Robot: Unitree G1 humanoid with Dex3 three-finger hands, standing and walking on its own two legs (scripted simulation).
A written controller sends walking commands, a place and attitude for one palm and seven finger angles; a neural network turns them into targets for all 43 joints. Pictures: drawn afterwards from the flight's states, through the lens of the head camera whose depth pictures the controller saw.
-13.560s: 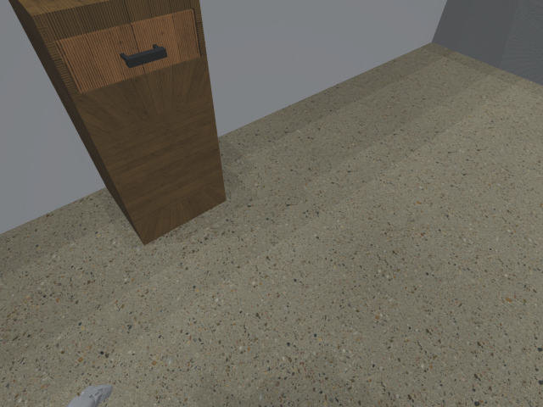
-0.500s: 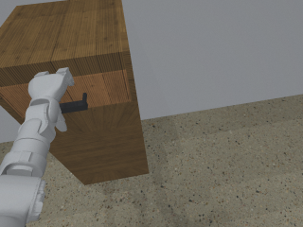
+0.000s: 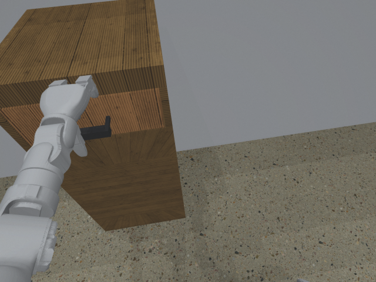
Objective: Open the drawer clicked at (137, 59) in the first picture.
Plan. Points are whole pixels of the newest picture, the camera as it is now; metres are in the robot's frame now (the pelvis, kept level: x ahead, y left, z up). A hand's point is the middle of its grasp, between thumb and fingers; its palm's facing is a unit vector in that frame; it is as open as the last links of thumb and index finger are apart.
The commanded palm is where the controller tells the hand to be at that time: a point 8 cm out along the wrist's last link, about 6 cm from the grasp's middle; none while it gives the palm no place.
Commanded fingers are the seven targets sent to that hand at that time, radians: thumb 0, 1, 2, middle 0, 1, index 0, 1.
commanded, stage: move the hooked fingers above the handle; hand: left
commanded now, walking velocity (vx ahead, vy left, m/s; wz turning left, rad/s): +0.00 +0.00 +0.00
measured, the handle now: (88, 127) +0.48 +0.28 +0.05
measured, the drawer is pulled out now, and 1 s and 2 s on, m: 0.00 0.00 0.00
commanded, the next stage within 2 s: none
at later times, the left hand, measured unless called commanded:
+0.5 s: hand (74, 118) +0.44 +0.27 +0.12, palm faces +0.09 +0.00 -1.00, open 13.6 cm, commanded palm +0.40 +0.29 +0.16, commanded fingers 0.00 -0.50 0.30 -0.30 -1.20 -0.30 -1.20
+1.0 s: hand (72, 119) +0.44 +0.28 +0.12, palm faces +0.06 +0.01 -1.00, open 13.5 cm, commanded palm +0.41 +0.28 +0.16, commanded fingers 0.00 -0.50 0.30 -0.30 -1.20 -0.30 -1.20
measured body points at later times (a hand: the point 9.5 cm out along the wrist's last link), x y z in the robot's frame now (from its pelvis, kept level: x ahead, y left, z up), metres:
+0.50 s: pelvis +0.00 +0.01 +0.00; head +0.04 -0.01 +0.45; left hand +0.43 +0.27 +0.17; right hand +0.10 -0.26 -0.13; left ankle -0.02 +0.10 -0.73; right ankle -0.02 -0.10 -0.73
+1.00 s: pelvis -0.01 +0.01 +0.00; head +0.04 +0.00 +0.44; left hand +0.43 +0.27 +0.17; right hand +0.09 -0.25 -0.13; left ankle -0.02 +0.10 -0.73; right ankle -0.02 -0.10 -0.73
